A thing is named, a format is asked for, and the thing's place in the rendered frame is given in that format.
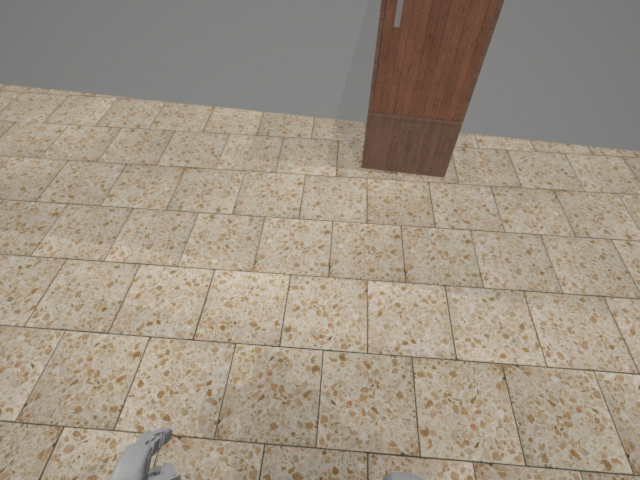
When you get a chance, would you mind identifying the cupboard door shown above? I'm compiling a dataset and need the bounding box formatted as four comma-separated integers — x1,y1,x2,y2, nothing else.
373,0,499,120

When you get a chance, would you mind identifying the left robot hand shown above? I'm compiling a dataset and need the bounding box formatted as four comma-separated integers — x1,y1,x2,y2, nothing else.
110,428,181,480

